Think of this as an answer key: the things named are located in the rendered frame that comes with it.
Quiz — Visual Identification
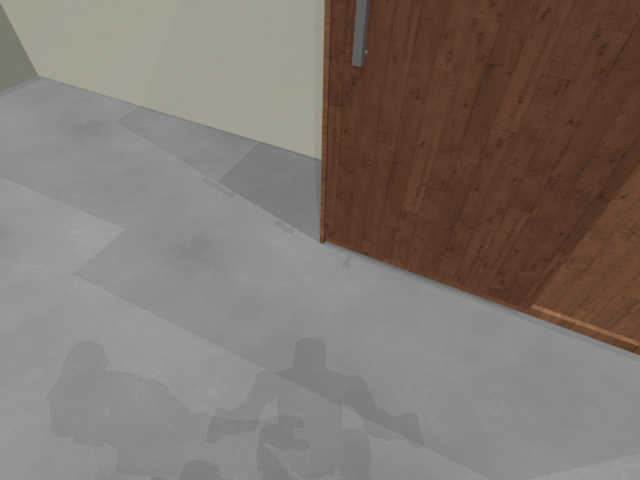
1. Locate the wardrobe door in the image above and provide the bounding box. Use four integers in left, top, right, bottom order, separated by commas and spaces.
325, 0, 640, 310
534, 163, 640, 341

